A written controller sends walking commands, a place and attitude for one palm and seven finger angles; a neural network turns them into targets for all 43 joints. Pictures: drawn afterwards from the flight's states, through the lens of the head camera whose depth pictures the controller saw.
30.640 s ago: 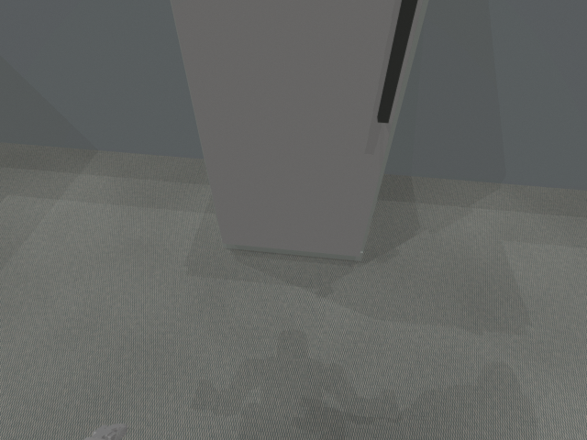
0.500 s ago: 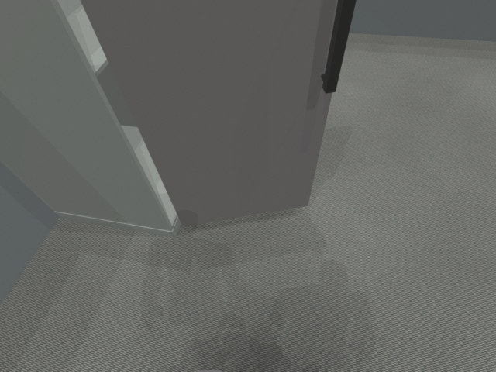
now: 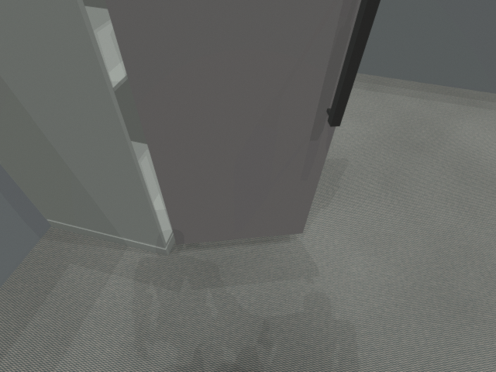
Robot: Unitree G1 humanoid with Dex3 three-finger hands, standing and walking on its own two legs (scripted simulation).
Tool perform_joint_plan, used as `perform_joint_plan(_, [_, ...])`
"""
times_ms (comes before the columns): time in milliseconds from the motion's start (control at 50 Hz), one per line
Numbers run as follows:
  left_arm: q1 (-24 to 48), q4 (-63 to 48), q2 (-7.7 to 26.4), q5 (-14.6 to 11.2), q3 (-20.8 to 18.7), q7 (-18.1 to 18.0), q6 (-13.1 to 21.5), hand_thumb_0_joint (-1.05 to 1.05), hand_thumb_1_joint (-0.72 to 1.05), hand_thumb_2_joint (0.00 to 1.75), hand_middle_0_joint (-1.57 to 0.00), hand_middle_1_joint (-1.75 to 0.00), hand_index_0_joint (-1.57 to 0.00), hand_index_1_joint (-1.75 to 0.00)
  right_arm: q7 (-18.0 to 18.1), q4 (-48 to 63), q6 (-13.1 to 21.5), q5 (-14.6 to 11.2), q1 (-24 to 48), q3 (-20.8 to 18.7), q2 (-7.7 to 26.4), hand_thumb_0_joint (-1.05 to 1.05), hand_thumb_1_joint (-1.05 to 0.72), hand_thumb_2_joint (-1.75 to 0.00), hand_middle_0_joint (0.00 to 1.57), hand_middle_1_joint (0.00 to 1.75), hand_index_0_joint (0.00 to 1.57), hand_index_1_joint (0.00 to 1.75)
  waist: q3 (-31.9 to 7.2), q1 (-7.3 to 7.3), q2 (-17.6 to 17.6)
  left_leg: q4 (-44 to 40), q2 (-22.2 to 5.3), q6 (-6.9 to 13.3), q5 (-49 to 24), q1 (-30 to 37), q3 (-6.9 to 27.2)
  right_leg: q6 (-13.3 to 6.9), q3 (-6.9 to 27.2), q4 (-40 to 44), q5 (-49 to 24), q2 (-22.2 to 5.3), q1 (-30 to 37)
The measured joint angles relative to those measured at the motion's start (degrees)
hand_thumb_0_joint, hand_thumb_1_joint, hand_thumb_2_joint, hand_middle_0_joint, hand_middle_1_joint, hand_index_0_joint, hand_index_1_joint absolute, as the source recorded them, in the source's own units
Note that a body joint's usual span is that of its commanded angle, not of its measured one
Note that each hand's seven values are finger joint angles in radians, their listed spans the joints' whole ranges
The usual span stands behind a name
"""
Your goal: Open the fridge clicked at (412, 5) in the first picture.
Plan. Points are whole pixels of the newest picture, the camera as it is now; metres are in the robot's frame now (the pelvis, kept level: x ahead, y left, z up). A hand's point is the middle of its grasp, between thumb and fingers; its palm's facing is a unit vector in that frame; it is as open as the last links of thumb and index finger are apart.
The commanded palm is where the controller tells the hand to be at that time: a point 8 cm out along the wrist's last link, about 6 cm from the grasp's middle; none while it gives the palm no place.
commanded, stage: let the arm hang, fingers relaxed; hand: right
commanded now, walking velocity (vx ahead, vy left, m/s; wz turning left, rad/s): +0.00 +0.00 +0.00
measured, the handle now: (352, 44) +0.77 -0.18 +0.18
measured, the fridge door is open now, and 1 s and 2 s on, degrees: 69 69 69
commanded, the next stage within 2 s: look to check the result in 0.20 s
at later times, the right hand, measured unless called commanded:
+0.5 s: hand out of the picture +0.02 -0.18 -0.18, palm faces -0.01 +0.98 -0.19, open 7.3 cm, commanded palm none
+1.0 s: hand out of the picture +0.03 -0.19 -0.18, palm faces -0.02 +0.98 -0.20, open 7.3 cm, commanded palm none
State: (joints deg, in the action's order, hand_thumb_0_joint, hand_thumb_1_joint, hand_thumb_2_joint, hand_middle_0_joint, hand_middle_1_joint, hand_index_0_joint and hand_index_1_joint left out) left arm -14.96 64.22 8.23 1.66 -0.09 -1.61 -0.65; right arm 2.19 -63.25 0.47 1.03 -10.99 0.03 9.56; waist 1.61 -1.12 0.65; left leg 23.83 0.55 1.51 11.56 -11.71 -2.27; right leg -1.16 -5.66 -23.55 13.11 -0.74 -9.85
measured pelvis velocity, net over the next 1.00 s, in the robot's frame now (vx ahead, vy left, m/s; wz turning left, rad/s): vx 0.02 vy -0.01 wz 0.01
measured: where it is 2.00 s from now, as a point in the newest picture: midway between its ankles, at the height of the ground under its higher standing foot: outside the picture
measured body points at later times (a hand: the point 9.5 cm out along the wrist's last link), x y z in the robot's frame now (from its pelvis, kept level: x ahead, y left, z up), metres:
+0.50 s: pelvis +0.01 +0.00 +0.00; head +0.03 +0.00 +0.45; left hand +0.00 +0.22 -0.16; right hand +0.02 -0.23 -0.16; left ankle +0.01 +0.10 -0.74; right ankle +0.00 -0.10 -0.74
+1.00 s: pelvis +0.02 -0.01 +0.00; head +0.04 -0.01 +0.45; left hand +0.01 +0.21 -0.16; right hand +0.04 -0.24 -0.16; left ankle +0.01 +0.10 -0.74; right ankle +0.00 -0.10 -0.74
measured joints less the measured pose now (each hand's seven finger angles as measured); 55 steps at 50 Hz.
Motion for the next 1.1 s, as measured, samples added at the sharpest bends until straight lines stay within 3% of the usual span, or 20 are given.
perform_joint_plan(1100, [0.39, 1.72, -0.41, -0.29, -0.04, -0.61, 0.61, 0.01, 0.91, 0.90, -0.20, -0.30, -0.20, -0.29, -0.09, -2.27, -0.04, 0.01, -2.21, -0.01, -0.25, 0.01, -0.92, -0.90, 0.20, 0.30, 0.20, 0.30, 1.02, 0.24, -0.88, -1.18, -0.42, -0.94, 0.99, 2.24, 1.06, -0.71, -0.93, 1.59, 1.19, 0.59, 2.71])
